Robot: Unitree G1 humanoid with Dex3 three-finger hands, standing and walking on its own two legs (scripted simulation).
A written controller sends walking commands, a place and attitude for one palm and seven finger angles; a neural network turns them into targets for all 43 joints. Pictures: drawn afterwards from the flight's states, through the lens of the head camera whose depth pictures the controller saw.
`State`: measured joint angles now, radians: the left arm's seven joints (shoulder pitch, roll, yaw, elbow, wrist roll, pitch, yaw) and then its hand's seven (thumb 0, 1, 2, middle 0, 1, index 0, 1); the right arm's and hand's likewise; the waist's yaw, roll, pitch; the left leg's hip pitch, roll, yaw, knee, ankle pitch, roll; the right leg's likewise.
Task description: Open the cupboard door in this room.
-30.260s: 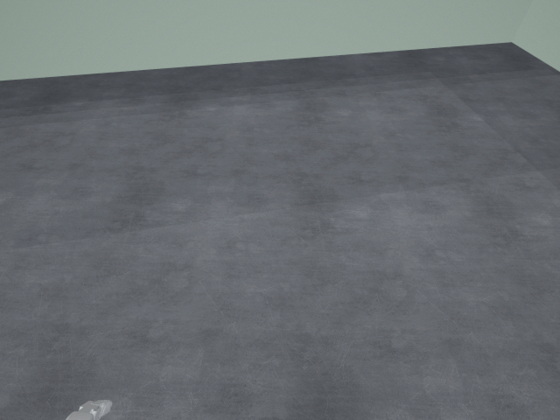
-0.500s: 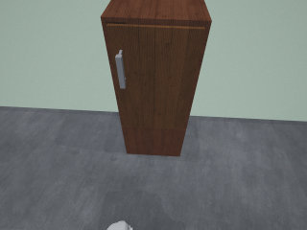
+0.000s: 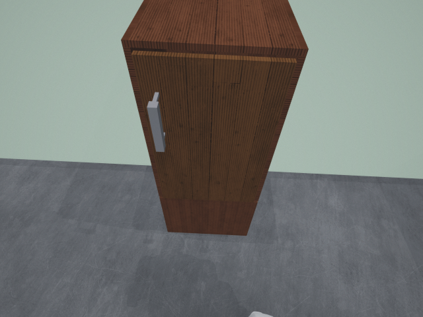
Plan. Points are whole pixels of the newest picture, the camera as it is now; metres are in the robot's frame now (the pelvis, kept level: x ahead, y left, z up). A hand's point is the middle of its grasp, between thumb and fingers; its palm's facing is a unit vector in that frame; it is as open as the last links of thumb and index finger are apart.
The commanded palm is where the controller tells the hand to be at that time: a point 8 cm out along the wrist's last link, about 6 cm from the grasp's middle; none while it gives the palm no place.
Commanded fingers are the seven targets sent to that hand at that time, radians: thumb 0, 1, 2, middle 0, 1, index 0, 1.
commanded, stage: come to a stop and stand still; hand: left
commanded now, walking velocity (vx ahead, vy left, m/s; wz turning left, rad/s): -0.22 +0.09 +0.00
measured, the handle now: (158, 123) +0.56 +0.16 +0.02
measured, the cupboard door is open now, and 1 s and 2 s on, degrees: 0 0 0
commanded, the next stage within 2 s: look again from close up in 1.18 s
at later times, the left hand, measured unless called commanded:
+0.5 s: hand out of the picture +0.02 +0.20 -0.17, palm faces +0.08 -0.97 -0.24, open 7.3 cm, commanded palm none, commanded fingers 0.00 0.90 0.90 -0.20 -0.30 -0.20 -0.30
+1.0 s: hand out of the picture -0.06 +0.19 -0.17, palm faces +0.01 -0.98 -0.19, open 7.3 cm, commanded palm none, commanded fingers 0.00 0.90 0.90 -0.20 -0.30 -0.20 -0.30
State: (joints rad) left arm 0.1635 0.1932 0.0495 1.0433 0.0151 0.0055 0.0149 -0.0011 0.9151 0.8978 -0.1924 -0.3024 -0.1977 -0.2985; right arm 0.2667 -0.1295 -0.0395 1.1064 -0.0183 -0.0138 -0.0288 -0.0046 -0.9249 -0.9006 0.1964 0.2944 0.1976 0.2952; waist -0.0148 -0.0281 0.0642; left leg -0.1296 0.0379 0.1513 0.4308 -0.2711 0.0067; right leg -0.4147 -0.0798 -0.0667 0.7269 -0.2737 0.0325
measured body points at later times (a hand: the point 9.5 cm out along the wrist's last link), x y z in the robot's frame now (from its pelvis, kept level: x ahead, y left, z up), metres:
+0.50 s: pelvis -0.03 +0.00 +0.00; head -0.01 -0.01 +0.44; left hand +0.02 +0.25 -0.15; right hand +0.05 -0.26 -0.15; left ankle -0.08 +0.13 -0.73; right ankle +0.07 -0.12 -0.74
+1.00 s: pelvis -0.06 +0.02 +0.00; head -0.04 +0.01 +0.45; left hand -0.06 +0.24 -0.16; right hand -0.08 -0.19 -0.16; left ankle -0.07 +0.13 -0.74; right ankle -0.07 -0.10 -0.74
